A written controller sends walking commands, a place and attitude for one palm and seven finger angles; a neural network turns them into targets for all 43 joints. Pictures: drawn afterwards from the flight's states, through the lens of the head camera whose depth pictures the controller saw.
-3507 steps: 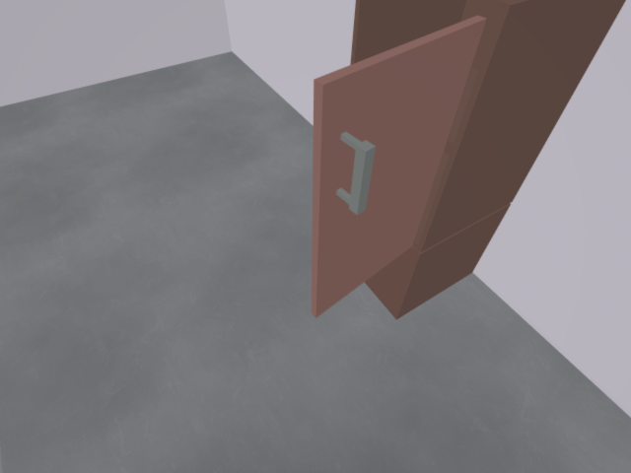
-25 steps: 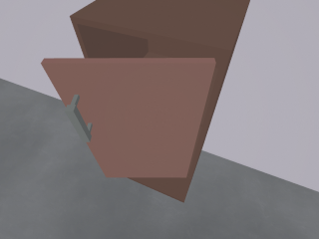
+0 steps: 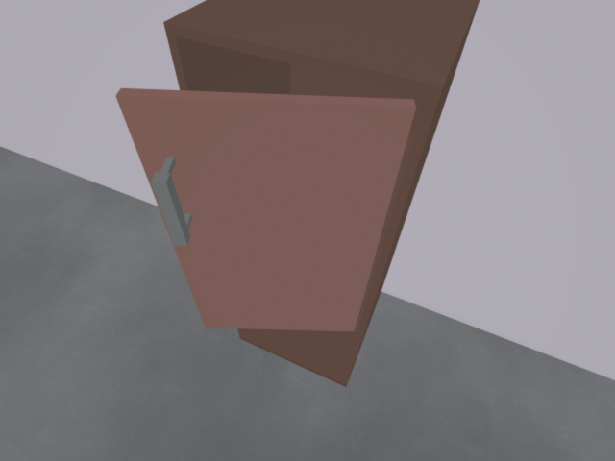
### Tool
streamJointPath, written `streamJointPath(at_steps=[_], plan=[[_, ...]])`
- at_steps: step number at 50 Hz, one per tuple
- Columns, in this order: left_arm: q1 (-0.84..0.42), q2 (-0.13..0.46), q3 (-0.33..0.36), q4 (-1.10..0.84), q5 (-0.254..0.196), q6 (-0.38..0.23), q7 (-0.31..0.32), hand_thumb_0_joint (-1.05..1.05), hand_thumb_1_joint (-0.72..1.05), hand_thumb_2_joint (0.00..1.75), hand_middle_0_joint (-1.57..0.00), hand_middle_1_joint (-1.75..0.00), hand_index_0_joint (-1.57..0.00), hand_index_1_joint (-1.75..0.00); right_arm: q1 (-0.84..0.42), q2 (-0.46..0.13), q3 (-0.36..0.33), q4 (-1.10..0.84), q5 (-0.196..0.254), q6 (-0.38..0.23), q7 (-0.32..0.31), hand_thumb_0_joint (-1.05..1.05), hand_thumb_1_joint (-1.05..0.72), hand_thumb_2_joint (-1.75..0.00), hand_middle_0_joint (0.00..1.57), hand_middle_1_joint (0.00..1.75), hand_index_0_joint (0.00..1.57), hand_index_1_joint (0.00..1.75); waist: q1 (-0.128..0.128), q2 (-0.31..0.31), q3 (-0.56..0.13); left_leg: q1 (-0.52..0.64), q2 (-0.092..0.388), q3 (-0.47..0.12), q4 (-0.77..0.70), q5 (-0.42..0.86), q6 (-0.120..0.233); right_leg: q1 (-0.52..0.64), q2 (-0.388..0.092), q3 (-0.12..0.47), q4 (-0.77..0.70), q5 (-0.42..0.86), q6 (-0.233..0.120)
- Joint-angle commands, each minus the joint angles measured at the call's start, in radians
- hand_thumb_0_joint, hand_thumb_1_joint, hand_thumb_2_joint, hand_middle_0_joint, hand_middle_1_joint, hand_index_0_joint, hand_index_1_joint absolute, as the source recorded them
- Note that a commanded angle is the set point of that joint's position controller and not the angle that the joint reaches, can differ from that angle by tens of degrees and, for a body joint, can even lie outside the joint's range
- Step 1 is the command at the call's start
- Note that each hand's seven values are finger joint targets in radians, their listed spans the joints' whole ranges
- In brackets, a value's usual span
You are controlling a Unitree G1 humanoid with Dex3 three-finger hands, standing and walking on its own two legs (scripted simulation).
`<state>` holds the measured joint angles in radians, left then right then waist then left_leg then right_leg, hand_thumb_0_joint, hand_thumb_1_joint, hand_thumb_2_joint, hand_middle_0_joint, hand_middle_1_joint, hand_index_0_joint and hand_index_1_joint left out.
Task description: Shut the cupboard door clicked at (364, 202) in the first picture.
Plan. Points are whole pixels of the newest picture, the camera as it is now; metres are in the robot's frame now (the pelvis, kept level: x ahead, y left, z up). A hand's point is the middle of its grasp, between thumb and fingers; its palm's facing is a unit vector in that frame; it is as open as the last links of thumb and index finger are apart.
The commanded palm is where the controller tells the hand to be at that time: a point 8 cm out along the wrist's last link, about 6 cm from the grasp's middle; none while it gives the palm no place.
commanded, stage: come to a stop and stand still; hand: left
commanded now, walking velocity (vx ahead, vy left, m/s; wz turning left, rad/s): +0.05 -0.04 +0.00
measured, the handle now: (175, 202) +0.43 +0.22 +0.10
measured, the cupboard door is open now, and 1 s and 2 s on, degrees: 23 23 23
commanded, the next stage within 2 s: look again from close up in 1.22 s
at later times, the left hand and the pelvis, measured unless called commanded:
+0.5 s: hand out of the picture +0.01 +0.16 -0.18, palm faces +0.03 -0.99 -0.14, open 7.4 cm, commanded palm none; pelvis +0.03 +0.01 +0.00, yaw +0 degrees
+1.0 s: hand out of the picture +0.00 +0.21 -0.18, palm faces +0.02 -0.99 -0.17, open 7.4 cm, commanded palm none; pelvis +0.00 +0.05 +0.00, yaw +0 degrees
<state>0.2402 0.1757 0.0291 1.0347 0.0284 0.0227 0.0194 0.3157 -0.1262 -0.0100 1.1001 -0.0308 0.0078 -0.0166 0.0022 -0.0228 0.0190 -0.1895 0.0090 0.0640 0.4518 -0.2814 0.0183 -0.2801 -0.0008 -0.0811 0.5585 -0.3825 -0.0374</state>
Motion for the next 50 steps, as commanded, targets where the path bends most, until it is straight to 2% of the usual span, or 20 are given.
streamJointPath(at_steps=[1, 3, 5, 6, 7, 8, 9, 10, 11, 12, 13, 14, 16, 19, 22, 24, 27, 36, 38, 50], plan=[[0.109, 0.006, 0.007, -0.011, 0.003, -0.015, -0.005, 0.00, 0.90, 0.90, -0.20, -0.30, -0.20, -0.30, -0.007, -0.125, -0.024, -0.051, 0.001, -0.019, -0.012, 0.00, -0.90, -0.90, 0.20, 0.30, 0.20, 0.30, 0.036, 0.126, 0.103, -0.220, 0.187, -0.235, -0.268, -0.366, 0.094, 0.091, -0.015, 0.033, 0.029, 0.022, 0.004], [0.125, 0.016, 0.005, -0.006, 0.000, -0.027, -0.002, 0.00, 0.90, 0.90, -0.20, -0.30, -0.20, -0.30, 0.009, -0.096, -0.018, -0.046, 0.005, -0.022, -0.014, 0.00, -0.90, -0.90, 0.20, 0.30, 0.20, 0.30, 0.036, 0.055, 0.121, -0.206, 0.127, -0.191, -0.202, -0.297, 0.069, 0.100, -0.041, 0.101, -0.115, -0.002, -0.001], [0.148, 0.039, 0.003, 0.013, -0.007, -0.039, 0.005, 0.00, 0.90, 0.90, -0.20, -0.30, -0.20, -0.30, 0.035, -0.054, -0.007, -0.040, 0.011, -0.030, -0.013, 0.00, -0.90, -0.90, 0.20, 0.30, 0.20, 0.30, 0.024, 0.009, 0.129, -0.157, 0.054, -0.107, -0.081, -0.100, 0.033, 0.077, -0.117, 0.200, -0.207, 0.018, -0.028], [0.150, 0.057, 0.001, 0.024, -0.012, -0.047, 0.007, 0.00, 0.90, 0.90, -0.20, -0.30, -0.20, -0.30, 0.052, -0.040, -0.001, -0.030, 0.013, -0.030, -0.014, 0.00, -0.90, -0.90, 0.20, 0.30, 0.20, 0.30, 0.011, -0.076, 0.099, -0.123, 0.028, -0.054, -0.029, -0.049, 0.016, 0.077, -0.149, 0.246, -0.242, 0.023, -0.042], [0.207, 0.090, -0.007, 0.069, -0.003, -0.070, 0.047, 0.00, 0.90, 0.90, -0.20, -0.30, -0.20, -0.30, -0.069, -0.123, -0.003, -0.058, 0.014, -0.033, -0.001, 0.00, -0.90, -0.90, 0.20, 0.30, 0.20, 0.30, 0.045, -0.025, 0.119, -0.086, 0.044, -0.061, 0.134, -0.006, -0.018, -0.016, -0.180, 0.278, -0.234, 0.306, -0.025], [0.179, 0.124, -0.007, 0.057, -0.007, -0.083, 0.048, 0.00, 0.90, 0.90, -0.20, -0.30, -0.20, -0.30, -0.031, -0.075, 0.005, -0.080, 0.021, -0.030, 0.002, 0.00, -0.90, -0.90, 0.20, 0.30, 0.20, 0.30, -0.017, -0.021, 0.051, -0.072, 0.040, -0.047, 0.145, 0.026, -0.025, 0.059, -0.234, 0.263, -0.210, 0.624, -0.045], [0.172, 0.102, -0.009, 0.040, -0.015, -0.090, 0.042, 0.00, 0.90, 0.90, -0.20, -0.30, -0.20, -0.30, 0.040, -0.032, 0.007, -0.066, 0.018, -0.035, -0.001, 0.00, -0.90, -0.90, 0.20, 0.30, 0.20, 0.30, -0.025, -0.037, -0.051, -0.031, 0.031, -0.040, 0.099, -0.029, -0.009, 0.140, -0.225, 0.238, -0.154, 0.729, -0.053], [0.175, 0.082, -0.016, 0.047, -0.018, -0.097, 0.042, 0.00, 0.90, 0.90, -0.20, -0.30, -0.20, -0.30, 0.059, -0.039, 0.007, -0.049, 0.020, -0.040, -0.003, 0.00, -0.90, -0.90, 0.20, 0.30, 0.20, 0.30, -0.025, -0.098, -0.118, -0.026, 0.035, -0.046, 0.079, 0.022, -0.004, 0.216, -0.193, 0.201, -0.111, 0.853, -0.047], [0.173, 0.072, -0.021, 0.052, -0.025, -0.099, 0.043, 0.00, 0.90, 0.90, -0.20, -0.30, -0.20, -0.30, 0.065, -0.057, 0.005, -0.041, 0.022, -0.041, -0.005, 0.00, -0.90, -0.90, 0.20, 0.30, 0.20, 0.30, -0.027, -0.148, -0.151, -0.025, 0.041, -0.053, 0.073, 0.060, -0.001, 0.260, -0.179, 0.178, -0.092, 0.894, -0.039], [0.173, 0.061, -0.022, 0.053, -0.026, -0.097, 0.044, 0.00, 0.90, 0.90, -0.20, -0.30, -0.20, -0.30, 0.062, -0.066, 0.002, -0.041, 0.026, -0.041, -0.008, 0.00, -0.90, -0.90, 0.20, 0.30, 0.20, 0.30, -0.027, -0.136, -0.151, -0.014, 0.045, -0.057, 0.061, 0.085, 0.002, 0.259, -0.170, 0.174, -0.087, 0.874, -0.036], [0.169, 0.061, -0.025, 0.053, -0.023, -0.091, 0.042, 0.00, 0.90, 0.90, -0.20, -0.30, -0.20, -0.30, 0.050, -0.058, 0.003, -0.037, 0.026, -0.042, -0.009, 0.00, -0.90, -0.90, 0.20, 0.30, 0.20, 0.30, -0.022, -0.047, -0.127, 0.005, 0.046, -0.044, 0.042, 0.129, 0.001, 0.236, -0.160, 0.163, -0.077, 0.862, -0.034], [0.171, 0.057, -0.027, 0.056, -0.023, -0.088, 0.041, 0.00, 0.90, 0.90, -0.20, -0.30, -0.20, -0.30, 0.042, -0.061, 0.004, -0.032, 0.026, -0.042, -0.011, 0.00, -0.90, -0.90, 0.20, 0.30, 0.20, 0.30, -0.023, -0.013, -0.095, 0.009, 0.057, -0.052, 0.040, 0.170, 0.002, 0.205, -0.150, 0.158, -0.079, 0.796, -0.029], [0.176, 0.046, -0.031, 0.065, -0.020, -0.082, 0.039, 0.00, 0.90, 0.90, -0.20, -0.30, -0.20, -0.30, 0.029, -0.064, 0.005, -0.024, 0.026, -0.039, -0.016, 0.00, -0.90, -0.90, 0.20, 0.30, 0.20, 0.30, -0.019, 0.006, -0.015, 0.002, 0.069, -0.065, 0.026, 0.222, 0.004, 0.154, -0.136, 0.150, -0.097, 0.717, -0.022], [0.187, 0.041, -0.034, 0.074, -0.019, -0.078, 0.038, 0.00, 0.90, 0.90, -0.20, -0.30, -0.20, -0.30, 0.028, -0.073, 0.005, -0.020, 0.026, -0.039, -0.019, 0.00, -0.90, -0.90, 0.20, 0.30, 0.20, 0.30, -0.017, -0.028, 0.016, 0.005, 0.079, -0.074, 0.006, 0.263, 0.007, 0.146, -0.128, 0.135, -0.111, 0.685, -0.013], [0.178, 0.039, -0.035, 0.068, -0.019, -0.069, 0.036, 0.00, 0.90, 0.90, -0.20, -0.30, -0.20, -0.30, 0.014, -0.084, 0.005, -0.016, 0.024, -0.038, -0.021, 0.00, -0.90, -0.90, 0.20, 0.30, 0.20, 0.30, -0.012, 0.012, 0.035, 0.009, 0.084, -0.086, -0.027, 0.243, 0.009, 0.131, -0.119, 0.140, -0.135, 0.537, -0.013], [0.164, 0.046, -0.034, 0.061, -0.019, -0.064, 0.035, 0.00, 0.90, 0.90, -0.20, -0.30, -0.20, -0.30, 0.004, -0.090, 0.006, -0.017, 0.022, -0.039, -0.021, 0.00, -0.90, -0.90, 0.20, 0.30, 0.20, 0.30, -0.007, 0.068, 0.042, 0.008, 0.088, -0.092, -0.041, 0.276, 0.011, 0.134, -0.112, 0.134, -0.140, 0.477, -0.013], [0.146, 0.051, -0.035, 0.057, -0.019, -0.057, 0.032, 0.00, 0.90, 0.90, -0.20, -0.30, -0.20, -0.30, -0.007, -0.103, 0.008, -0.020, 0.022, -0.039, -0.020, 0.00, -0.90, -0.90, 0.20, 0.30, 0.20, 0.30, -0.003, 0.065, 0.059, -0.009, 0.090, -0.102, -0.069, 0.231, 0.015, 0.130, -0.105, 0.133, -0.159, 0.373, -0.008], [0.119, 0.060, -0.036, 0.037, -0.019, -0.046, 0.025, 0.00, 0.90, 0.90, -0.20, -0.30, -0.20, -0.30, -0.009, -0.131, 0.013, -0.020, 0.020, -0.042, -0.015, 0.00, -0.90, -0.90, 0.20, 0.30, 0.20, 0.30, 0.002, 0.019, 0.068, -0.024, 0.092, -0.122, -0.125, 0.174, 0.025, 0.136, -0.105, 0.124, -0.187, 0.269, 0.005], [0.118, 0.066, -0.035, 0.035, -0.020, -0.045, 0.024, 0.00, 0.90, 0.90, -0.20, -0.30, -0.20, -0.30, -0.004, -0.132, 0.014, -0.014, 0.021, -0.045, -0.014, 0.00, -0.90, -0.90, 0.20, 0.30, 0.20, 0.30, 0.007, 0.029, 0.065, -0.023, 0.092, -0.126, -0.132, 0.199, 0.029, 0.148, -0.105, 0.115, -0.185, 0.277, 0.008], [0.132, 0.050, -0.038, 0.046, -0.019, -0.039, 0.026, 0.00, 0.90, 0.90, -0.20, -0.30, -0.20, -0.30, 0.029, -0.123, 0.016, 0.012, 0.023, -0.045, -0.012, 0.00, -0.90, -0.90, 0.20, 0.30, 0.20, 0.30, 0.006, 0.027, 0.080, -0.044, 0.090, -0.142, -0.176, 0.112, 0.032, 0.139, -0.108, 0.107, -0.189, 0.219, 0.015]])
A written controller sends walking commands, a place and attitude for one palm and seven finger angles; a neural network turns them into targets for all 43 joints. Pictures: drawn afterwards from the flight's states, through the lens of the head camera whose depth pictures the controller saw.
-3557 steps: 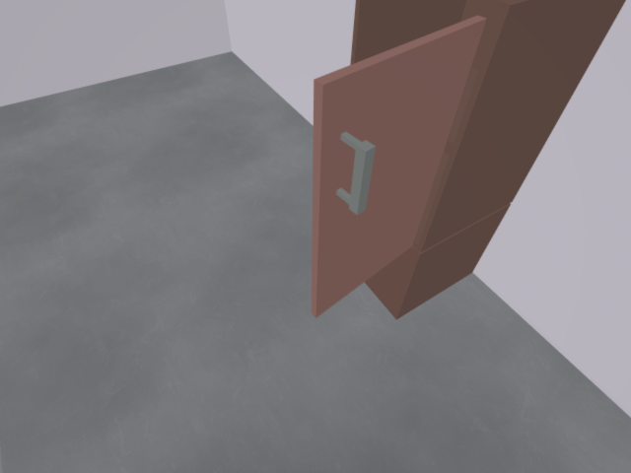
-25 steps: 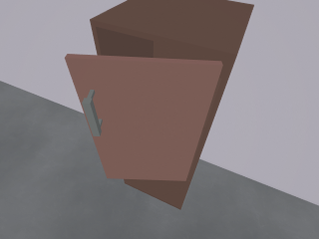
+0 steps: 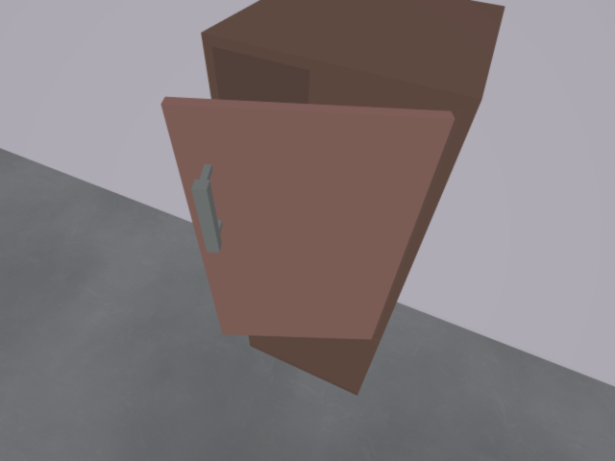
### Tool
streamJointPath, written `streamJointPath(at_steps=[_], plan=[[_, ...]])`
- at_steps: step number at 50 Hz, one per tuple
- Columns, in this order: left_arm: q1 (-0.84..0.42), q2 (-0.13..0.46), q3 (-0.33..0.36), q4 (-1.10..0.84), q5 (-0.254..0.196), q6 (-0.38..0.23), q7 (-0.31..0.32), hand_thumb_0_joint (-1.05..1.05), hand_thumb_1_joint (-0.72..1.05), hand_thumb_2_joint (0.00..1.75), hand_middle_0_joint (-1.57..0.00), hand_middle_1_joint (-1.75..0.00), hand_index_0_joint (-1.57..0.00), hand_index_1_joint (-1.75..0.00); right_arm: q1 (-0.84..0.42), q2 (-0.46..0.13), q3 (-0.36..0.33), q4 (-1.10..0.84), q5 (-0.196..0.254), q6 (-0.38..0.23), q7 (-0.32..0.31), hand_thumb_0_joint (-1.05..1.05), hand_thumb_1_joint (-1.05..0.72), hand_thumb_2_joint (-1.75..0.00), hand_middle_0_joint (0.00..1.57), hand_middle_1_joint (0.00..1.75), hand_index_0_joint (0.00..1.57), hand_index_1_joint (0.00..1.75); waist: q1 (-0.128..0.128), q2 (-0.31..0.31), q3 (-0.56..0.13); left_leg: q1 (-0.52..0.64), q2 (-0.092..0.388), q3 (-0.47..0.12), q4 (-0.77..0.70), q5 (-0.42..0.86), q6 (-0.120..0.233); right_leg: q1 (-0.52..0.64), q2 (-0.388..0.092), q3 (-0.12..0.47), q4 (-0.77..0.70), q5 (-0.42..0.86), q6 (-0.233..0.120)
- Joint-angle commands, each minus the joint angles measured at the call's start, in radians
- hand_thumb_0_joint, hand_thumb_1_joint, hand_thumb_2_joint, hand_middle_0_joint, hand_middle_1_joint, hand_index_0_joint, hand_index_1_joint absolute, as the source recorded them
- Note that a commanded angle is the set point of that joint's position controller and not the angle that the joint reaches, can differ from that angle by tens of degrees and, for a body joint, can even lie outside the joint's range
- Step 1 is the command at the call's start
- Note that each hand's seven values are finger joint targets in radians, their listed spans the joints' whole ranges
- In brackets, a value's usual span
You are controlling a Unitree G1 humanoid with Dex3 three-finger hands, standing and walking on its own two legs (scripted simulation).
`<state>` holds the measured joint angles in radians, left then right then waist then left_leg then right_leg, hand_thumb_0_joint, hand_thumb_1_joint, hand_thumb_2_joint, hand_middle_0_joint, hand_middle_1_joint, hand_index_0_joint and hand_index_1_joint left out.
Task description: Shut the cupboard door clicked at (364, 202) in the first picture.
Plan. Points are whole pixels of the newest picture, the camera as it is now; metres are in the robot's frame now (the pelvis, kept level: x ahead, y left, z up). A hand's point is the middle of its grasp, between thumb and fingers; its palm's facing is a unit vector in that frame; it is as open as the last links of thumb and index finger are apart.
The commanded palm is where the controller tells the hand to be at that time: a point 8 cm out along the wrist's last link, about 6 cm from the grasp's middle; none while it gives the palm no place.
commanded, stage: come to a stop and stand still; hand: left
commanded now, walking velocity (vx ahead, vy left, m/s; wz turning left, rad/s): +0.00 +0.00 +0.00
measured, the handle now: (210, 209) +0.42 +0.17 +0.09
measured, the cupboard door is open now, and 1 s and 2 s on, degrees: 23 23 23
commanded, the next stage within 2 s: look again from close up in 0.22 s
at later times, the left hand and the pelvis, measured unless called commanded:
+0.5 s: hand out of the picture -0.03 +0.16 -0.18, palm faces +0.02 -0.99 -0.13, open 7.4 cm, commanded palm none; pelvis +0.00 +0.01 +0.00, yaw +0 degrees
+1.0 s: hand out of the picture +0.07 +0.20 -0.13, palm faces +0.16 -0.96 -0.24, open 7.2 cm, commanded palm +0.10 +0.22 -0.07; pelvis +0.00 +0.00 +0.00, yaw +1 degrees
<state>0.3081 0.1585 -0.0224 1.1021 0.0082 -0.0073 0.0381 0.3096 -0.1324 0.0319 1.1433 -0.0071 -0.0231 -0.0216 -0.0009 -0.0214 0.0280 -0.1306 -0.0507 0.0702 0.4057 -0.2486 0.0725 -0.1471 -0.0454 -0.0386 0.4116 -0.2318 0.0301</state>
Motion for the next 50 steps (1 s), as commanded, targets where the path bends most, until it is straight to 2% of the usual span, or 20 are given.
streamJointPath(at_steps=[1, 12, 18, 24, 44, 45, 46, 47, 48, 49, 50], plan=[[0.068, 0.065, 0.014, -0.020, 0.001, -0.009, 0.007, 0.00, 0.90, 0.90, -0.20, -0.30, -0.20, -0.30, 0.038, -0.115, -0.027, -0.032, -0.001, -0.013, -0.007, 0.00, -0.90, -0.90, 0.20, 0.30, 0.20, 0.30, 0.009, 0.027, 0.072, -0.103, 0.149, -0.150, -0.132, 0.070, -0.022, 0.004, -0.063, 0.066, -0.044, 0.065, -0.052], [0.096, 0.042, 0.012, -0.005, 0.002, -0.010, 0.010, 0.00, 0.90, 0.90, -0.20, -0.30, -0.20, -0.30, 0.054, -0.097, -0.029, -0.019, 0.001, -0.016, -0.010, 0.00, -0.90, -0.90, 0.20, 0.30, 0.20, 0.30, 0.006, 0.034, 0.069, -0.087, 0.150, -0.149, -0.139, 0.085, -0.020, -0.007, -0.064, 0.064, -0.045, 0.082, -0.049], [0.102, 0.040, 0.011, -0.002, 0.003, -0.012, 0.012, 0.00, 0.90, 0.90, -0.20, -0.30, -0.20, -0.30, 0.059, -0.092, -0.030, -0.018, 0.002, -0.019, -0.013, 0.00, -0.90, -0.90, 0.20, 0.30, 0.20, 0.30, 0.006, 0.020, 0.064, -0.065, 0.150, -0.140, -0.123, 0.160, -0.018, -0.005, -0.064, 0.066, -0.045, 0.115, -0.044], [0.104, 0.035, 0.012, -0.001, 0.003, -0.010, 0.013, 0.00, 0.90, 0.90, -0.20, -0.30, -0.20, -0.30, 0.057, -0.095, -0.030, -0.019, 0.001, -0.019, -0.014, 0.00, -0.90, -0.90, 0.20, 0.30, 0.20, 0.30, 0.005, 0.034, 0.066, -0.062, 0.152, -0.145, -0.134, 0.153, -0.020, -0.011, -0.064, 0.065, -0.044, 0.101, -0.042], [0.098, 0.036, 0.015, -0.009, 0.002, -0.010, 0.014, 0.00, 0.90, 0.90, -0.20, -0.30, -0.20, -0.30, 0.065, -0.085, -0.030, -0.010, 0.002, -0.021, -0.015, 0.00, -0.90, -0.90, 0.20, 0.30, 0.20, 0.30, 0.006, 0.019, 0.066, -0.055, 0.153, -0.135, -0.133, 0.185, -0.021, -0.005, -0.064, 0.071, -0.045, 0.120, -0.042], [0.090, 0.089, 0.010, 0.016, 0.023, -0.029, 0.045, 0.00, 0.90, 0.90, -0.20, -0.30, -0.20, -0.30, 0.004, -0.153, -0.029, -0.089, 0.012, -0.026, -0.005, 0.00, -0.90, -0.90, 0.20, 0.30, 0.20, 0.30, 0.009, 0.031, 0.076, -0.101, 0.182, -0.135, 0.026, 0.556, -0.071, -0.062, -0.076, 0.060, 0.007, 0.245, -0.035], [-0.769, 0.570, 0.344, -1.668, -0.089, -0.272, 0.062, 0.00, 0.90, 0.90, -0.20, -0.30, -0.20, -0.30, 0.120, -0.359, -0.081, -0.408, 0.017, -0.214, -0.075, 0.00, -0.90, -0.90, 0.20, 0.30, 0.20, 0.30, -0.203, 0.095, -0.376, 0.281, 0.165, -0.225, 0.029, 0.694, -0.100, -0.104, 0.067, -0.043, 0.200, 0.247, -0.021], [-0.105, 0.169, 0.016, -1.414, -0.103, -0.203, 0.080, 0.00, 0.90, 0.90, -0.22, -0.32, -0.22, -0.32, 0.034, -0.224, 0.002, -0.371, 0.070, -0.312, -0.095, 0.00, -0.90, -0.90, 0.20, 0.30, 0.20, 0.30, -0.072, 0.379, -0.425, 0.397, 0.176, -0.211, -0.004, 0.628, -0.144, -0.215, 0.097, -0.050, 0.334, -0.116, -0.041], [-0.098, 0.148, 0.073, -1.350, -0.131, -0.143, 0.118, 0.00, 0.90, 0.90, -0.24, -0.34, -0.24, -0.34, -0.021, -0.223, -0.016, -0.322, 0.031, -0.337, -0.092, 0.00, -0.90, -0.90, 0.20, 0.30, 0.20, 0.30, -0.022, 0.376, -0.365, 0.246, 0.161, -0.181, -0.093, 0.582, -0.182, -0.223, 0.083, -0.015, 0.296, -0.158, -0.050], [0.158, -0.086, -0.082, -1.040, -0.141, -0.014, 0.118, 0.00, 0.90, 0.90, -0.25, -0.36, -0.25, -0.36, -0.036, -0.160, -0.021, -0.299, 0.044, -0.345, -0.052, 0.00, -0.90, -0.90, 0.20, 0.30, 0.20, 0.30, -0.020, 0.248, -0.188, 0.057, 0.143, -0.197, -0.114, 0.368, -0.170, -0.250, 0.038, -0.016, 0.289, -0.161, -0.050], [0.033, -0.062, -0.109, -1.207, -0.169, -0.014, 0.121, 0.00, 0.90, 0.90, -0.27, -0.38, -0.27, -0.38, -0.007, -0.223, -0.055, -0.351, 0.059, -0.354, -0.028, 0.00, -0.90, -0.90, 0.20, 0.30, 0.20, 0.30, -0.046, 0.225, -0.055, -0.050, 0.123, -0.176, -0.062, 0.162, -0.137, -0.242, 0.026, -0.025, 0.232, -0.103, -0.055]])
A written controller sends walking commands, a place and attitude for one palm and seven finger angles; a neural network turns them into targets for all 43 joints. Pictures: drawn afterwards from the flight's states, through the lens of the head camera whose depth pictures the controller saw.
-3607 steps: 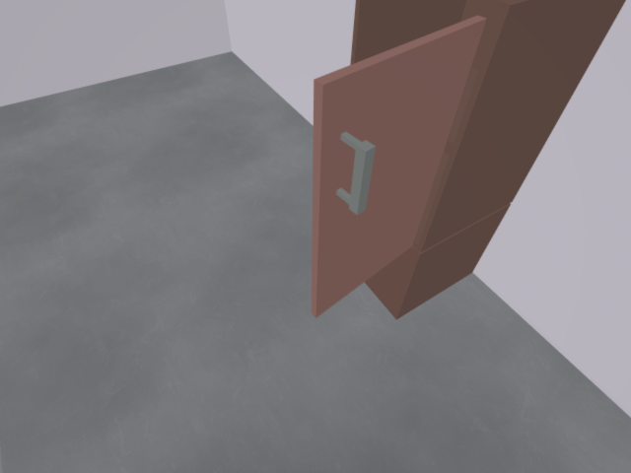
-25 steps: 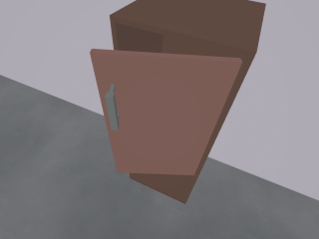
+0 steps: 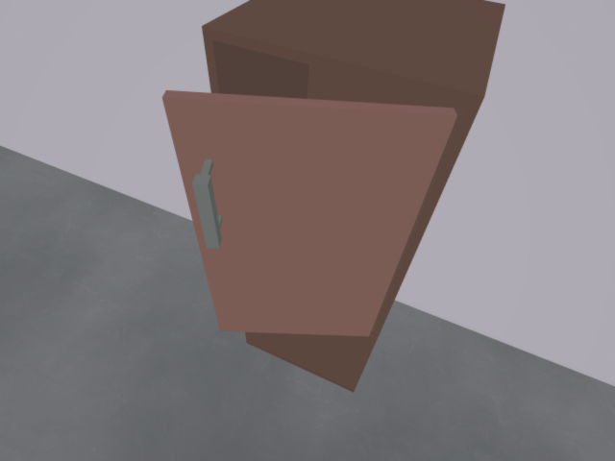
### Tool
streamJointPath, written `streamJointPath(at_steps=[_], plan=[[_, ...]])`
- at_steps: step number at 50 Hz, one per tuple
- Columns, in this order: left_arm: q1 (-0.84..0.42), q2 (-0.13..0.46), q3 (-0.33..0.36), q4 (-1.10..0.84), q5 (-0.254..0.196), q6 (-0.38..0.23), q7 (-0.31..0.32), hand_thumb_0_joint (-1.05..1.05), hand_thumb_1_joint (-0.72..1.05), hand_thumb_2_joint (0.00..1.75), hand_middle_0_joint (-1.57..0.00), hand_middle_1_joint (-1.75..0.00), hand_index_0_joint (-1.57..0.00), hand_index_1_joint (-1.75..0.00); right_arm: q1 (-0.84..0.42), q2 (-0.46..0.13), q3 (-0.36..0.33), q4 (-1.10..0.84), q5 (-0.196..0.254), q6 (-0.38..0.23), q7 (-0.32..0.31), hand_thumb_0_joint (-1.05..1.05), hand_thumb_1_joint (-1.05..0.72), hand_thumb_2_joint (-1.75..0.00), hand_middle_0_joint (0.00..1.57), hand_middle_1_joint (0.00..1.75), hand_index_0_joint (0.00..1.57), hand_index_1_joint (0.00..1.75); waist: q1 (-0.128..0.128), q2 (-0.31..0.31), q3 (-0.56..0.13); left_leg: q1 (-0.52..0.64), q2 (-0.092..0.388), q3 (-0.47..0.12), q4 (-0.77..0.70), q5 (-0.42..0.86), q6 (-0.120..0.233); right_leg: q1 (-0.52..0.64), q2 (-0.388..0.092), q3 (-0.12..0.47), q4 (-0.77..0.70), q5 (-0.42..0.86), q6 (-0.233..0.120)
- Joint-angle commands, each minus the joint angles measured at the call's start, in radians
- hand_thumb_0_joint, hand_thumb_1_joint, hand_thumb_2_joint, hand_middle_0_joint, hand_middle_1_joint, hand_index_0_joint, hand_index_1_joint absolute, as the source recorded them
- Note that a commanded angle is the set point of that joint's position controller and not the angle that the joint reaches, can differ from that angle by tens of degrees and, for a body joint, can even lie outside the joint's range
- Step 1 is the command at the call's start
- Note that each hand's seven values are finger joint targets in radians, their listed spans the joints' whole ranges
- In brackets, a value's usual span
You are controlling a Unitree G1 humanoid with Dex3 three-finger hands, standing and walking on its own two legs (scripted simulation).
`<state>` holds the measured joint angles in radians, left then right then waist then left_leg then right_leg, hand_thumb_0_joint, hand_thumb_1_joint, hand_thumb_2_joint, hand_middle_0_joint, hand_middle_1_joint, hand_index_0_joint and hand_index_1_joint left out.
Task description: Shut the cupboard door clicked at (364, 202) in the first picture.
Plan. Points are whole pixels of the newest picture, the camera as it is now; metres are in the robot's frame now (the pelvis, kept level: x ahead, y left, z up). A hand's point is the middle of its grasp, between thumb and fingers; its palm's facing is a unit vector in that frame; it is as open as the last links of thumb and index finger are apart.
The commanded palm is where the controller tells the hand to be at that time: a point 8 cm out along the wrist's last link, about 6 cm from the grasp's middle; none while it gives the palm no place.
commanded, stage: raise the hand and make a fist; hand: left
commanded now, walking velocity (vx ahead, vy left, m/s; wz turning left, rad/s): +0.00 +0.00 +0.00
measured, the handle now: (211, 205) +0.43 +0.16 +0.10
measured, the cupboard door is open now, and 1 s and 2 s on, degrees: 23 23 23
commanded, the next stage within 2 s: bring the fist close to the handle in 1.82 s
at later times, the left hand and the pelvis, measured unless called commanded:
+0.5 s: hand (160, 456) +0.13 +0.17 +0.01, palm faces +0.20 -0.98 -0.08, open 5.3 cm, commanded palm +0.12 +0.21 +0.00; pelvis -0.02 -0.05 -0.08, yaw +5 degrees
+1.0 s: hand (172, 382) +0.20 +0.17 +0.03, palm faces -0.01 -1.00 -0.03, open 3.3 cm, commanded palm +0.17 +0.23 +0.05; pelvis +0.01 -0.01 -0.04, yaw +3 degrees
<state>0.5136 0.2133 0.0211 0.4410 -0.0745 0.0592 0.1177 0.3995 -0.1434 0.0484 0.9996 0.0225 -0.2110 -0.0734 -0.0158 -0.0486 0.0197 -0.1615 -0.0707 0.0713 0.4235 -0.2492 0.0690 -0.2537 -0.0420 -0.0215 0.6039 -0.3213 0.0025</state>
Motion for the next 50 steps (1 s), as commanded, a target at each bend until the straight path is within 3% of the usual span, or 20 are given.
streamJointPath(at_steps=[1, 3, 6, 7, 9, 13, 16, 17, 18, 23, 27, 29, 31, 33, 36, 39, 42, 45, 48, 50], plan=[[-0.193, -0.126, -0.155, -0.578, -0.080, -0.122, 0.021, 0.00, 0.90, 0.90, -0.29, -0.40, -0.29, -0.40, -0.132, -0.215, -0.073, -0.267, 0.030, -0.184, 0.028, 0.00, -0.90, -0.90, 0.20, 0.30, 0.20, 0.30, -0.033, 0.220, 0.008, -0.091, 0.121, -0.166, -0.025, 0.048, -0.116, -0.118, 0.020, -0.052, -0.041, 0.031, -0.031], [-0.144, -0.049, -0.057, -0.422, -0.063, -0.209, -0.016, 0.00, 0.90, 0.90, -0.33, -0.44, -0.33, -0.44, -0.144, -0.234, -0.088, -0.328, 0.012, -0.199, 0.039, 0.00, -0.90, -0.90, 0.20, 0.30, 0.20, 0.30, -0.053, -0.032, 0.086, -0.240, 0.070, -0.155, 0.088, -0.076, -0.081, -0.185, 0.011, -0.036, -0.131, -0.052, -0.033], [0.118, -0.044, 0.063, -0.233, -0.127, -0.404, -0.152, 0.00, 0.90, 0.90, -0.38, -0.50, -0.38, -0.50, -0.190, -0.225, -0.114, -0.420, -0.006, -0.184, 0.058, 0.00, -0.90, -0.90, 0.20, 0.30, 0.20, 0.30, 0.037, -0.353, 0.015, -0.448, 0.035, -0.131, 0.247, -0.158, -0.092, -0.310, 0.013, -0.038, -0.016, -0.251, -0.039], [0.160, -0.039, 0.087, -0.229, -0.165, -0.482, -0.221, 0.00, 0.90, 0.90, -0.40, -0.52, -0.40, -0.52, -0.213, -0.224, -0.124, -0.449, -0.008, -0.173, 0.061, 0.00, -0.90, -0.90, 0.20, 0.30, 0.20, 0.30, 0.058, -0.454, 0.007, -0.533, 0.024, -0.099, 0.309, -0.176, -0.091, -0.311, 0.006, 0.013, -0.008, -0.332, -0.034], [0.187, 0.036, 0.185, -0.232, -0.225, -0.611, -0.365, 0.00, 0.90, 0.90, -0.44, -0.56, -0.44, -0.56, -0.253, -0.241, -0.140, -0.516, -0.005, -0.140, 0.082, 0.00, -0.90, -0.90, 0.20, 0.30, 0.20, 0.30, 0.083, -0.360, -0.049, -0.612, 0.009, -0.070, 0.397, -0.177, -0.102, -0.265, -0.029, 0.100, 0.052, -0.287, -0.039], [0.121, 0.184, 0.287, -0.493, -0.195, -0.615, -0.385, 0.00, 0.90, 0.90, -0.51, -0.64, -0.51, -0.64, -0.319, -0.224, -0.141, -0.645, 0.003, -0.094, 0.090, 0.00, -0.90, -0.90, 0.20, 0.30, 0.20, 0.30, 0.136, 0.174, -0.175, -0.619, -0.008, -0.027, 0.432, -0.163, -0.072, -0.262, -0.017, 0.141, 0.150, -0.246, -0.059], [-0.013, 0.165, 0.248, -0.777, -0.192, -0.620, -0.309, 0.00, 0.90, 0.90, -0.57, -0.70, -0.57, -0.70, -0.280, -0.200, -0.124, -0.680, -0.005, -0.093, 0.085, 0.00, -0.90, -0.90, 0.20, 0.30, 0.20, 0.30, 0.082, 0.301, -0.272, -0.517, 0.029, -0.078, 0.436, -0.134, -0.051, -0.343, 0.025, 0.081, 0.209, -0.174, -0.066], [-0.090, 0.166, 0.226, -0.886, -0.198, -0.648, -0.291, 0.00, 0.90, 0.90, -0.58, -0.72, -0.58, -0.72, -0.264, -0.201, -0.118, -0.681, -0.009, -0.097, 0.079, 0.00, -0.90, -0.90, 0.20, 0.30, 0.20, 0.30, 0.046, 0.313, -0.305, -0.495, 0.031, -0.086, 0.470, -0.107, -0.043, -0.357, 0.029, 0.090, 0.210, -0.138, -0.061], [-0.194, 0.165, 0.200, -0.980, -0.206, -0.682, -0.281, 0.00, 0.90, 0.90, -0.60, -0.74, -0.60, -0.74, -0.242, -0.205, -0.112, -0.671, -0.014, -0.100, 0.070, 0.00, -0.90, -0.90, 0.20, 0.30, 0.20, 0.30, -0.009, 0.237, -0.318, -0.507, 0.038, -0.102, 0.510, -0.112, -0.036, -0.383, 0.034, 0.107, 0.210, -0.143, -0.047], [-0.228, 0.085, 0.063, -0.859, -0.244, -0.752, -0.399, 0.00, 0.90, 0.90, -0.69, -0.84, -0.69, -0.84, -0.219, -0.236, -0.094, -0.597, 0.002, -0.133, 0.030, 0.00, -0.90, -0.90, 0.20, 0.30, 0.20, 0.30, -0.101, 0.066, -0.247, -0.591, 0.057, -0.136, 0.632, -0.120, -0.027, -0.432, 0.022, 0.161, 0.193, -0.086, -0.010], [-0.088, 0.174, 0.158, -0.620, -0.238, -0.525, -0.498, 0.00, 0.90, 0.90, -0.77, -0.92, -0.77, -0.92, -0.197, -0.243, -0.096, -0.610, 0.033, -0.090, 0.006, 0.00, -0.90, -0.90, 0.20, 0.30, 0.20, 0.30, -0.036, -0.060, -0.243, -0.658, 0.059, -0.106, 0.587, -0.140, -0.028, -0.292, -0.018, 0.213, 0.096, -0.142, 0.028], [-0.019, 0.201, 0.217, -0.623, -0.245, -0.383, -0.514, 0.00, 0.90, 0.90, -0.81, -0.96, -0.81, -0.96, -0.218, -0.231, -0.093, -0.654, 0.044, -0.055, 0.004, 0.00, -0.90, -0.90, 0.20, 0.30, 0.20, 0.30, 0.029, -0.028, -0.323, -0.615, 0.046, -0.093, 0.542, -0.073, -0.032, -0.152, -0.045, 0.227, 0.095, -0.003, 0.045], [-0.018, 0.235, 0.314, -0.730, -0.275, -0.300, -0.473, 0.00, 0.90, 0.90, -0.84, -1.00, -0.84, -1.00, -0.254, -0.203, -0.084, -0.690, 0.039, -0.031, 0.003, 0.00, -0.90, -0.90, 0.20, 0.30, 0.20, 0.30, 0.081, 0.009, -0.395, -0.566, 0.040, -0.101, 0.495, -0.028, -0.043, -0.053, -0.060, 0.219, 0.096, 0.090, 0.047], [-0.003, 0.240, 0.387, -0.820, -0.291, -0.294, -0.393, 0.00, 0.90, 0.90, -0.88, -1.04, -0.88, -1.04, -0.264, -0.173, -0.076, -0.686, 0.026, -0.025, 0.004, 0.00, -0.90, -0.90, 0.20, 0.30, 0.20, 0.30, 0.106, 0.024, -0.429, -0.519, 0.045, -0.110, 0.469, 0.044, -0.051, 0.003, -0.044, 0.177, 0.129, 0.246, 0.043], [0.019, 0.149, 0.339, -0.870, -0.297, -0.374, -0.321, 0.00, 0.90, 0.90, -0.93, -1.10, -0.93, -1.10, -0.226, -0.158, -0.074, -0.662, 0.014, -0.040, 0.012, 0.00, -0.90, -0.90, 0.20, 0.30, 0.20, 0.30, 0.083, 0.016, -0.349, -0.477, 0.052, -0.118, 0.414, 0.111, -0.061, -0.032, -0.011, 0.101, 0.165, 0.441, 0.021], [-0.017, 0.116, 0.248, -0.841, -0.267, -0.451, -0.332, 0.00, 0.90, 0.90, -0.99, -1.16, -0.99, -1.16, -0.193, -0.187, -0.077, -0.640, 0.007, -0.059, 0.018, 0.00, -0.90, -0.90, 0.20, 0.30, 0.20, 0.30, 0.038, 0.014, -0.277, -0.453, 0.053, -0.122, 0.397, 0.123, -0.054, -0.129, 0.014, 0.064, 0.174, 0.377, 0.011], [-0.028, 0.079, 0.152, -0.791, -0.254, -0.456, -0.393, 0.00, 0.90, 0.90, -1.04, -1.22, -1.04, -1.22, -0.174, -0.219, -0.082, -0.633, 0.014, -0.077, 0.015, 0.00, -0.90, -0.90, 0.20, 0.30, 0.20, 0.30, 0.004, 0.043, -0.225, -0.420, 0.055, -0.120, 0.388, 0.077, -0.046, -0.226, 0.028, 0.034, 0.150, 0.211, 0.000], [-0.064, 0.137, 0.170, -0.827, -0.248, -0.418, -0.414, 0.00, 0.90, 0.90, -1.10, -1.28, -1.10, -1.28, -0.177, -0.235, -0.087, -0.646, 0.023, -0.089, 0.003, 0.00, -0.90, -0.90, 0.20, 0.30, 0.20, 0.30, 0.019, 0.064, -0.271, -0.381, 0.056, -0.125, 0.357, 0.047, -0.041, -0.208, 0.031, 0.025, 0.119, 0.090, -0.018], [-0.098, 0.222, 0.264, -0.920, -0.235, -0.400, -0.358, 0.00, 0.90, 0.90, -1.15, -1.34, -1.15, -1.34, -0.183, -0.227, -0.084, -0.647, 0.018, -0.093, -0.004, 0.00, -0.90, -0.90, 0.20, 0.30, 0.20, 0.30, 0.054, 0.109, -0.343, -0.311, 0.064, -0.136, 0.317, 0.096, -0.049, -0.159, 0.043, -0.013, 0.139, 0.125, -0.031], [-0.108, 0.191, 0.262, -0.963, -0.238, -0.401, -0.312, 0.00, 0.90, 0.90, -1.19, -1.38, -1.19, -1.38, -0.186, -0.210, -0.073, -0.654, 0.016, -0.089, -0.002, 0.00, -0.90, -0.90, 0.20, 0.30, 0.20, 0.30, 0.060, 0.130, -0.330, -0.276, 0.070, -0.146, 0.289, 0.137, -0.062, -0.161, 0.050, -0.040, 0.150, 0.153, -0.036]])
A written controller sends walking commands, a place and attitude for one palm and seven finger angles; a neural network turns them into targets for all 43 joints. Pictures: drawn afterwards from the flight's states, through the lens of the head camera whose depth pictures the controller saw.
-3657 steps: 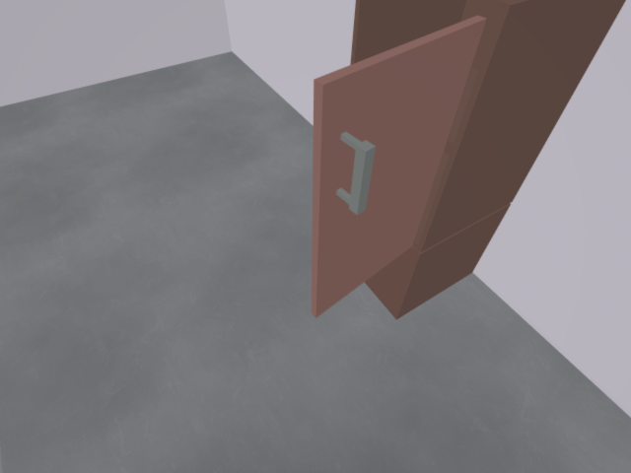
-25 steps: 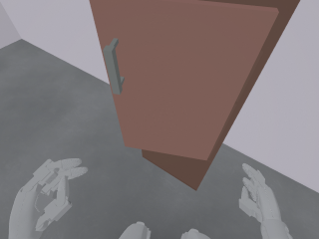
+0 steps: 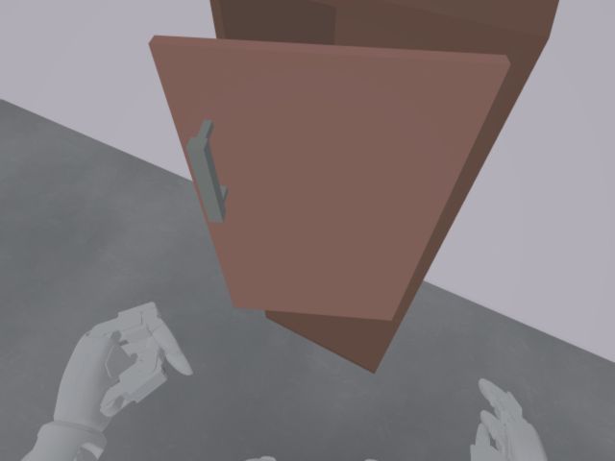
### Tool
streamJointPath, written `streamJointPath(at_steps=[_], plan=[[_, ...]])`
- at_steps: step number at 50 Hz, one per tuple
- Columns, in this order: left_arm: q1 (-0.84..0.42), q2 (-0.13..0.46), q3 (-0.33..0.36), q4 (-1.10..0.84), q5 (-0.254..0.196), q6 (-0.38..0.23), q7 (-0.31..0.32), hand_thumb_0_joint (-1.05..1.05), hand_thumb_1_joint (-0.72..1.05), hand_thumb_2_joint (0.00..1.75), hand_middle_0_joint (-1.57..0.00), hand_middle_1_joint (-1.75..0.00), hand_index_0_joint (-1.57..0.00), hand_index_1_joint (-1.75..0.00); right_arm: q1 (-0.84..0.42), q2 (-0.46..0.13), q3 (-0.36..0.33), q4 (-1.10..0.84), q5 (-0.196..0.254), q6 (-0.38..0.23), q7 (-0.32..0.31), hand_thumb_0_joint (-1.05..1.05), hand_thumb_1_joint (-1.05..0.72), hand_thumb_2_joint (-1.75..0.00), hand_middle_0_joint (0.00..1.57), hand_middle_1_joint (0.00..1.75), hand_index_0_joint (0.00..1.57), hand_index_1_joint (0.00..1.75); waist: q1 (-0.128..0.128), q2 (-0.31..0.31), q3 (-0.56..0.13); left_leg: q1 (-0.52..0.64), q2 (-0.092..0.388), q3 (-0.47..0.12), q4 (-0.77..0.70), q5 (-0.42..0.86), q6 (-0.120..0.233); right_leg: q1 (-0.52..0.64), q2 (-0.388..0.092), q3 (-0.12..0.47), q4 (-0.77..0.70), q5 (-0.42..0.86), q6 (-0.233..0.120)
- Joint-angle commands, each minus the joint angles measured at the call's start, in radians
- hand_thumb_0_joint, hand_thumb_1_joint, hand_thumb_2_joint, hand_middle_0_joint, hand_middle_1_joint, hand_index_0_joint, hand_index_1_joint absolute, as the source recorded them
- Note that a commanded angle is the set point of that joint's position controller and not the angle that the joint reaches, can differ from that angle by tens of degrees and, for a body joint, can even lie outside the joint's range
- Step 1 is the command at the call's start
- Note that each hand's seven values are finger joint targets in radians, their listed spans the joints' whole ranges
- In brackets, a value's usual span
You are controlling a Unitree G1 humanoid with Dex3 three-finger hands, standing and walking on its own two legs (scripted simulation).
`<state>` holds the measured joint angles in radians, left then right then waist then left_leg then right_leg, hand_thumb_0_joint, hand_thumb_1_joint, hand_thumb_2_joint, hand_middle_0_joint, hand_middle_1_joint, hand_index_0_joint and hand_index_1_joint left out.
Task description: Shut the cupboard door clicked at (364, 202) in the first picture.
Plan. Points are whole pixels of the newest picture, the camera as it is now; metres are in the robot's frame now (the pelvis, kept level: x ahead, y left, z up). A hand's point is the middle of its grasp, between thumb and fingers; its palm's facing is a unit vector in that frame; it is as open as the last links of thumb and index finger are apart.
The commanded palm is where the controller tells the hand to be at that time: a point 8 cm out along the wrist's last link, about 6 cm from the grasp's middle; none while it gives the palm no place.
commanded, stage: raise the hand and make a fist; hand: left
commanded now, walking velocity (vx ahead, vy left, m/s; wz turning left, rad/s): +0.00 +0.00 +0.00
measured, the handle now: (212, 173) +0.43 +0.16 +0.14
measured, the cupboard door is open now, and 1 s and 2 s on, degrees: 23 23 23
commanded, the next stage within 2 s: bring the fist close to the handle in 0.82 s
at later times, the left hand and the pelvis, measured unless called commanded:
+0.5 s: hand (103, 303) +0.24 +0.21 +0.16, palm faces +0.05 -1.00 -0.07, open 3.1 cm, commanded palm +0.20 +0.25 +0.15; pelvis +0.00 +0.01 +0.02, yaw +1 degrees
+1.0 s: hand (156, 331) +0.22 +0.17 +0.13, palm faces +0.00 -1.00 -0.07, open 3.1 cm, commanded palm +0.20 +0.23 +0.15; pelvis +0.00 -0.02 +0.03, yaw +0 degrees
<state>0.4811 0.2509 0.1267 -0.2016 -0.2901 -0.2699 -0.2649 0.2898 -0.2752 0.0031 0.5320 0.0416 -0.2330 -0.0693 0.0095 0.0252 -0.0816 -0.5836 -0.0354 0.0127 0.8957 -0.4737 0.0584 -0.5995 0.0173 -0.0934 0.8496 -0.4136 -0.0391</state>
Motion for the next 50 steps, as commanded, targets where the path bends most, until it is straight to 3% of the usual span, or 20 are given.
streamJointPath(at_steps=[1, 2, 3, 5, 9, 13, 18, 21, 24, 26, 28, 33, 36, 37, 38, 41, 44, 46, 48, 50], plan=[[-0.070, 0.141, 0.160, -0.309, -0.026, -0.070, 0.087, 0.00, 0.90, 0.90, -1.21, -1.40, -1.21, -1.40, -0.076, -0.074, -0.025, -0.182, -0.003, -0.063, -0.005, 0.00, -0.90, -0.90, 0.20, 0.30, 0.20, 0.30, 0.037, 0.061, -0.203, 0.154, 0.038, -0.089, -0.192, 0.385, -0.061, 0.181, -0.004, 0.022, -0.095, 0.259, 0.004], [-0.079, 0.128, 0.154, -0.309, -0.031, -0.065, 0.097, 0.00, 0.90, 0.90, -1.23, -1.42, -1.23, -1.42, -0.077, -0.075, -0.020, -0.179, -0.003, -0.060, -0.002, 0.00, -0.90, -0.90, 0.20, 0.30, 0.20, 0.30, 0.035, 0.083, -0.183, 0.161, 0.039, -0.089, -0.196, 0.403, -0.067, 0.178, -0.001, 0.018, -0.097, 0.271, 0.003], [-0.091, 0.144, 0.165, -0.298, -0.028, -0.056, 0.105, 0.00, 0.90, 0.90, -1.24, -1.44, -1.24, -1.44, -0.074, -0.080, -0.019, -0.174, -0.005, -0.054, -0.001, 0.00, -0.90, -0.90, 0.20, 0.30, 0.20, 0.30, 0.030, 0.053, -0.180, 0.165, 0.044, -0.093, -0.197, 0.424, -0.067, 0.183, 0.000, 0.016, -0.101, 0.285, 0.005], [-0.105, 0.098, 0.107, -0.277, -0.019, -0.021, 0.098, 0.00, 0.90, 0.90, -1.28, -1.48, -1.28, -1.48, -0.073, -0.084, -0.013, -0.175, 0.000, -0.051, 0.006, 0.00, -0.90, -0.90, 0.20, 0.30, 0.20, 0.30, 0.017, 0.077, -0.135, 0.186, 0.054, -0.105, -0.216, 0.438, -0.080, 0.162, 0.002, 0.007, -0.112, 0.274, 0.007], [-0.140, 0.075, 0.036, -0.225, 0.004, 0.097, 0.049, 0.00, 0.90, 0.90, -1.30, -1.50, -1.30, -1.50, -0.069, -0.099, -0.009, -0.176, 0.012, -0.043, 0.005, 0.00, -0.90, -0.90, 0.20, 0.30, 0.20, 0.30, -0.001, 0.045, -0.078, 0.202, 0.064, -0.117, -0.250, 0.423, -0.076, 0.176, 0.000, 0.011, -0.160, 0.272, 0.011], [-0.235, 0.167, 0.120, -0.246, 0.006, 0.171, 0.048, 0.00, 0.90, 0.90, -1.30, -1.50, -1.30, -1.50, -0.090, -0.104, 0.000, -0.177, 0.011, -0.035, -0.010, 0.00, -0.90, -0.90, 0.20, 0.30, 0.20, 0.30, 0.014, 0.005, -0.090, 0.218, 0.055, -0.114, -0.285, 0.349, -0.068, 0.233, -0.002, 0.019, -0.200, 0.253, 0.007], [-0.365, 0.203, 0.186, -0.322, -0.012, 0.142, 0.086, 0.00, 0.90, 0.90, -1.30, -1.50, -1.30, -1.50, -0.116, -0.083, 0.020, -0.161, 0.002, -0.043, -0.013, 0.00, -0.90, -0.90, 0.20, 0.30, 0.20, 0.30, 0.031, 0.058, -0.135, 0.291, 0.054, -0.115, -0.317, 0.398, -0.082, 0.276, 0.001, 0.015, -0.220, 0.272, 0.001], [-0.383, 0.151, 0.141, -0.281, -0.018, 0.150, 0.072, 0.00, 0.90, 0.90, -1.30, -1.50, -1.30, -1.50, -0.119, -0.081, 0.022, -0.140, 0.009, -0.050, -0.010, 0.00, -0.90, -0.90, 0.20, 0.30, 0.20, 0.30, 0.024, 0.091, -0.111, 0.316, 0.056, -0.116, -0.332, 0.430, -0.092, 0.279, 0.001, 0.011, -0.237, 0.293, 0.002], [-0.278, 0.088, 0.086, -0.157, -0.018, 0.220, 0.031, 0.00, 0.90, 0.90, -1.30, -1.50, -1.30, -1.50, -0.115, -0.092, 0.014, -0.132, 0.021, -0.047, -0.007, 0.00, -0.90, -0.90, 0.20, 0.30, 0.20, 0.30, 0.020, 0.003, -0.059, 0.283, 0.051, -0.101, -0.335, 0.407, -0.078, 0.288, -0.003, 0.012, -0.262, 0.308, 0.005], [-0.263, 0.091, 0.080, -0.137, -0.020, 0.269, 0.009, 0.00, 0.90, 0.90, -1.30, -1.50, -1.30, -1.50, -0.129, -0.098, 0.011, -0.141, 0.024, -0.039, -0.008, 0.00, -0.90, -0.90, 0.20, 0.30, 0.20, 0.30, 0.026, -0.002, -0.029, 0.259, 0.044, -0.093, -0.346, 0.349, -0.070, 0.291, -0.007, 0.021, -0.279, 0.281, 0.006], [-0.265, 0.141, 0.122, -0.164, -0.013, 0.287, 0.015, 0.00, 0.90, 0.90, -1.30, -1.50, -1.30, -1.50, -0.139, -0.104, 0.006, -0.148, 0.022, -0.034, -0.011, 0.00, -0.90, -0.90, 0.20, 0.30, 0.20, 0.30, 0.033, -0.029, -0.051, 0.256, 0.040, -0.083, -0.342, 0.334, -0.058, 0.320, -0.012, 0.037, -0.291, 0.272, 0.005], [-0.373, 0.226, 0.211, -0.349, 0.001, 0.189, 0.097, 0.00, 0.90, 0.90, -1.30, -1.50, -1.30, -1.50, -0.139, -0.087, 0.011, -0.156, -0.001, -0.041, -0.010, 0.00, -0.90, -0.90, 0.20, 0.30, 0.20, 0.30, 0.043, 0.021, -0.135, 0.303, 0.040, -0.078, -0.342, 0.393, -0.058, 0.347, -0.007, 0.038, -0.274, 0.297, 0.005], [-0.354, 0.157, 0.165, -0.310, -0.001, 0.125, 0.115, 0.00, 0.90, 0.90, -1.30, -1.50, -1.30, -1.50, -0.129, -0.075, 0.015, -0.135, 0.000, -0.055, -0.004, 0.00, -0.90, -0.90, 0.20, 0.30, 0.20, 0.30, 0.027, 0.071, -0.087, 0.310, 0.037, -0.079, -0.346, 0.368, -0.065, 0.308, -0.002, 0.032, -0.278, 0.274, 0.004], [-0.341, 0.142, 0.151, -0.284, -0.004, 0.121, 0.109, 0.00, 0.90, 0.90, -1.30, -1.50, -1.30, -1.50, -0.128, -0.078, 0.014, -0.128, 0.002, -0.058, -0.003, 0.00, -0.90, -0.90, 0.20, 0.30, 0.20, 0.30, 0.023, 0.084, -0.071, 0.305, 0.035, -0.076, -0.341, 0.354, -0.063, 0.301, -0.003, 0.035, -0.281, 0.271, 0.004], [-0.325, 0.144, 0.143, -0.239, 0.000, 0.128, 0.101, 0.00, 0.90, 0.90, -1.30, -1.50, -1.30, -1.50, -0.124, -0.090, 0.009, -0.120, 0.003, -0.058, -0.002, 0.00, -0.90, -0.90, 0.20, 0.30, 0.20, 0.30, 0.012, 0.031, -0.060, 0.285, 0.037, -0.071, -0.332, 0.332, -0.050, 0.302, -0.006, 0.043, -0.292, 0.261, 0.008], [-0.276, 0.106, 0.091, -0.167, -0.001, 0.185, 0.057, 0.00, 0.90, 0.90, -1.30, -1.50, -1.30, -1.50, -0.130, -0.097, 0.005, -0.127, 0.014, -0.055, -0.006, 0.00, -0.90, -0.90, 0.20, 0.30, 0.20, 0.30, 0.012, 0.015, -0.025, 0.251, 0.028, -0.062, -0.331, 0.276, -0.039, 0.301, -0.017, 0.059, -0.315, 0.221, 0.012], [-0.281, 0.137, 0.102, -0.186, -0.002, 0.232, 0.032, 0.00, 0.90, 0.90, -1.30, -1.50, -1.30, -1.50, -0.142, -0.102, 0.001, -0.144, 0.019, -0.047, -0.013, 0.00, -0.90, -0.90, 0.20, 0.30, 0.20, 0.30, 0.017, -0.012, -0.045, 0.240, 0.024, -0.051, -0.318, 0.269, -0.027, 0.323, -0.031, 0.091, -0.338, 0.200, 0.018], [-0.313, 0.168, 0.144, -0.238, -0.007, 0.226, 0.042, 0.00, 0.90, 0.90, -1.30, -1.50, -1.30, -1.50, -0.151, -0.096, 0.005, -0.153, 0.012, -0.047, -0.016, 0.00, -0.90, -0.90, 0.20, 0.30, 0.20, 0.30, 0.025, -0.026, -0.086, 0.250, 0.023, -0.052, -0.315, 0.298, -0.026, 0.350, -0.033, 0.094, -0.332, 0.224, 0.020], [-0.430, 0.218, 0.177, -0.280, -0.004, 0.190, 0.073, 0.00, 0.90, 0.90, -1.30, -1.50, -1.30, -1.50, -0.152, -0.095, 0.007, -0.137, 0.006, -0.048, -0.021, 0.00, -0.90, -0.90, 0.20, 0.30, 0.20, 0.30, 0.010, -0.027, -0.094, 0.256, 0.026, -0.052, -0.306, 0.304, -0.025, 0.347, -0.033, 0.101, -0.328, 0.222, 0.024], [-0.435, 0.185, 0.178, -0.280, -0.010, 0.147, 0.098, 0.00, 0.90, 0.90, -1.30, -1.50, -1.30, -1.50, -0.155, -0.079, 0.013, -0.134, 0.002, -0.059, -0.017, 0.00, -0.90, -0.90, 0.20, 0.30, 0.20, 0.30, 0.018, 0.003, -0.108, 0.271, 0.025, -0.056, -0.313, 0.310, -0.028, 0.345, -0.028, 0.090, -0.316, 0.232, 0.021]])
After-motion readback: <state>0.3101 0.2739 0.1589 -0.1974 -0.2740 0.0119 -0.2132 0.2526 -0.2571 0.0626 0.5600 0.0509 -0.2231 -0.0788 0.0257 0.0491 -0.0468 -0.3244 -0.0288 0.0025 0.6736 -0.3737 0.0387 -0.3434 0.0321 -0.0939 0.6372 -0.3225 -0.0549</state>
